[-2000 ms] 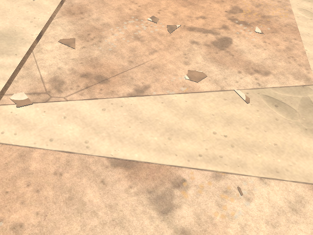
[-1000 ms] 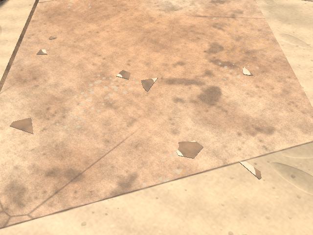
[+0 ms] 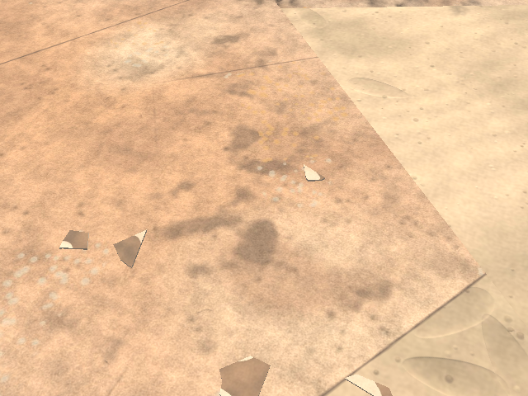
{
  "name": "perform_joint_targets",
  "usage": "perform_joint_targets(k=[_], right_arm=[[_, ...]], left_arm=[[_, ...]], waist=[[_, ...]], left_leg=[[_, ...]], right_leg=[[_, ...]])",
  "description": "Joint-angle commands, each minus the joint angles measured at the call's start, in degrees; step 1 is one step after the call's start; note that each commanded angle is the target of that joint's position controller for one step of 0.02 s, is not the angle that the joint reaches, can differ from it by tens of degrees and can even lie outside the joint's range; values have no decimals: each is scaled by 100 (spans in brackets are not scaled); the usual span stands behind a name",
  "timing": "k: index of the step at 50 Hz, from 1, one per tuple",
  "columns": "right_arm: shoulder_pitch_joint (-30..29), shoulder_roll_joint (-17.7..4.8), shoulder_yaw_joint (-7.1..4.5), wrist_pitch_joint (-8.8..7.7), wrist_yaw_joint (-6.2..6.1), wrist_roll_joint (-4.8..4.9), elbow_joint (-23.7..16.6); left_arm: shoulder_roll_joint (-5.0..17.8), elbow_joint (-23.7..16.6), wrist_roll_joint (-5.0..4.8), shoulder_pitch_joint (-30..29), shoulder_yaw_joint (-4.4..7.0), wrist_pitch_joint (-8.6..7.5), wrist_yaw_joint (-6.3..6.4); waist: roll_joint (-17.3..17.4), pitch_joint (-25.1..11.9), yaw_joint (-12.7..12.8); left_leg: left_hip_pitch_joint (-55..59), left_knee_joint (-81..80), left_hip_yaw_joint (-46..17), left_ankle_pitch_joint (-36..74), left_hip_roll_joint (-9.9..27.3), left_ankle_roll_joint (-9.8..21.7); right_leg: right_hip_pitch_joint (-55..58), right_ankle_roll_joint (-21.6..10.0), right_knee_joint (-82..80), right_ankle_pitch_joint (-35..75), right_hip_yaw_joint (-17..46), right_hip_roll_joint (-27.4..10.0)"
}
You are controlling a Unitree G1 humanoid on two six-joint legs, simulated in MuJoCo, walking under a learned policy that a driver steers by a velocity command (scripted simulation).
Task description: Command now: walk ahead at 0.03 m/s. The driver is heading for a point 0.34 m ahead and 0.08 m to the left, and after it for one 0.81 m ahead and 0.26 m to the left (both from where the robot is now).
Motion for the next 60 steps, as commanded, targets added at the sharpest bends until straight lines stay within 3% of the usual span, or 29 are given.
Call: perform_joint_targets(k=[1, 3, 7, 12, 14, 15, 16, 17, 19, 20, 22, 26, 31, 32, 33, 34, 35, 36, 38, 40, 47, 50, 52, 54, 55, 56, 57, 58, 60], right_arm=[[-247, -633, -156, -106, -48, -2, -327], [-253, -795, -211, -79, -97, 81, -310], [-349, -794, -291, -29, -72, 147, -474], [-93, -732, -363, 107, 59, 131, -621], [47, -984, -458, 118, 79, 147, -650], [205, -1307, -561, 124, 40, 136, -647], [798, -1552, -609, 99, 37, 60, -598], [1034, -1512, -532, -8, 48, -11, -581], [392, -1426, -507, -128, 3, 92, -837], [173, -1354, -486, -94, -55, 155, -893], [-3, -1301, -474, 46, -135, 152, -947], [33, -1387, -553, 179, -235, 156, -1057], [-190, -1287, -542, 284, -281, 272, -1207], [-244, -1085, -488, 268, -279, 275, -1272], [-45, -543, -370, 217, -247, 291, -1322], [-367, -903, -460, 77, -210, 258, -1618], [-260, -1224, -543, 14, -181, 221, -1526], [63, -1266, -575, 2, -148, 185, -1318], [357, -1030, -529, -25, -93, 108, -1073], [223, -839, -469, -95, -46, 146, -1064], [-744, -545, -264, -261, 84, 203, -1435], [-810, -639, -255, -298, 159, 267, -1504], [-586, -774, -288, -329, 186, 302, -1495], [560, -1108, -479, -339, 133, 288, -1135], [1565, -1439, -610, -328, 70, 245, -927], [2080, -2170, -729, -290, 40, 148, -838], [2180, -1688, -600, -333, 72, 132, -807], [1767, -1381, -473, -363, 95, 132, -820], [1059, -971, -337, -359, 124, 121, -915]], left_arm=[[537, -173, 40, -38, 100, -195, 22], [762, -187, -2, -49, 180, -307, 62], [1002, -163, -61, 439, 314, -291, 232], [1000, -451, -111, 33, 362, -245, 363], [1022, -511, -90, 95, 399, -243, 362], [896, -608, -47, 88, 384, -244, 355], [720, -775, -16, -308, 314, -236, 340], [539, -857, -60, -350, 258, -241, 295], [638, -765, -133, -207, 263, -242, 248], [735, -754, -93, -242, 292, -249, 273], [682, -767, -84, -257, 282, -267, 279], [514, -770, -152, -294, 189, -332, 185], [718, -658, -188, 270, 284, -426, 0], [966, -561, -131, 723, 362, -458, 26], [1369, -561, -33, 936, 436, -460, 57], [1634, -703, 228, 529, 480, -538, -29], [1316, -867, 161, 53, 414, -622, 13], [1013, -890, 24, -171, 330, -664, 55], [861, -816, -75, 0, 262, -699, 61], [813, -663, -56, 395, 237, -760, 21], [1135, -465, -160, 913, 291, -720, -17], [1242, -352, -241, 1116, 312, -681, -83], [1288, -290, -287, 1100, 327, -626, -112], [1163, -268, -272, 1010, 265, -591, -113], [866, -360, -179, 952, 142, -621, -120], [225, -685, -85, 1219, -59, -758, -137], [702, -626, -231, 990, 60, -901, -130], [1030, -751, -362, 596, 159, -954, -160], [905, -753, -219, 255, 140, -923, -153]], waist=[[-557, -84, -111], [-489, 37, -46], [-582, -115, 165], [-916, -224, 47], [-243, -290, 55], [708, -422, 81], [1521, -737, -318], [1388, -1183, -361], [441, -1026, -116], [266, -907, -44], [482, -798, 52], [755, -856, -21], [987, -595, 401], [546, -551, 586], [-886, -741, 446], [-1478, -100, 321], [-1178, 209, 92], [-1035, 206, -44], [-809, 116, -21], [-696, 207, 109], [-907, 321, 523], [-963, 418, 568], [-995, 421, 366], [-719, -197, -269], [-165, -1026, -738], [1729, -1695, -584], [1297, -1812, -757], [1047, -1037, -605], [556, -335, -306]], left_leg=[[772, -319, -299, -774, 256, 0], [399, -72, -330, -343, 207, 149], [-361, 661, -247, 409, 21, 209], [-554, 1351, -70, -703, 97, 319], [81, 759, -436, 745, 223, 534], [552, 110, -1504, 1454, 677, 905], [1517, -669, -3209, 2034, 1447, 1665], [2075, -842, -3786, 1938, 1837, 1940], [1753, -693, -3153, 1691, 1641, 1649], [1452, -771, -2857, 1411, 1472, 1464], [996, -922, -2442, 866, 1046, 1233], [817, -1049, -2493, 271, 868, 1180], [-579, -1297, -2718, -2795, 418, 759], [-1457, -521, -2324, -2997, 81, 400], [-2235, 1498, -1128, -2734, -653, 121], [-3001, 2314, -1175, -2195, -370, 133], [-2986, 2835, -1301, -1635, -143, 133], [-2916, 3069, -1213, -1180, -127, 57], [-2681, 3515, -982, -604, -80, -90], [-2641, 3572, -812, -191, -22, -139], [-1692, 1292, -32, 321, 325, -295], [-1122, 660, 110, -130, 266, -110], [-648, 228, 139, -326, 211, 125], [1098, -200, 275, -177, -48, 415], [2682, -167, -556, -339, 663, 674], [4407, -665, -3287, -947, 2226, 1566], [4088, -1322, -4299, -1692, 2376, 1789], [3544, -1339, -3468, -1621, 2176, 1549], [2313, -1582, -2269, -898, 1623, 1310]], right_leg=[[-770, -384, -1222, -1099, 344, -305], [-471, -269, -1037, -421, 218, -262], [164, -623, -783, 982, 447, -732], [254, -985, -506, 2252, 706, -1543], [-152, -573, 88, 1722, 64, -1060], [-690, -94, 1042, 1066, -695, -338], [-1693, 252, 2484, -1127, -666, 504], [-2163, 206, 3578, -2223, 160, 466], [-2324, 119, 3990, -1629, 394, 237], [-2194, 115, 3620, -1259, 397, 132], [-1684, 165, 2680, -888, 208, 188], [-927, 247, 1163, -537, 154, 437], [811, -137, -749, 254, -167, 478], [1625, -395, -1223, -163, 341, -190], [1982, -857, -1791, -1643, 2060, -1641], [1031, -1432, -2448, -2705, 3567, -2274], [803, -1398, -2495, -2723, 3209, -2058], [855, -1161, -2484, -2249, 2597, -1718], [870, -956, -2501, -1445, 1748, -1324], [804, -984, -2594, -961, 1234, -1174], [764, -1085, -2638, 301, 364, -1146], [774, -1137, -2485, 312, 365, -1329], [853, -1106, -2276, 462, 458, -1505], [560, -865, -974, 2159, 32, -1183], [-260, -590, 723, 1925, -392, -830], [-2557, -161, 2996, -720, -670, 97], [-3135, -173, 3924, -1349, 184, 82], [-3510, -313, 4154, -910, 180, -256], [-3201, -342, 3626, 41, 21, -628]])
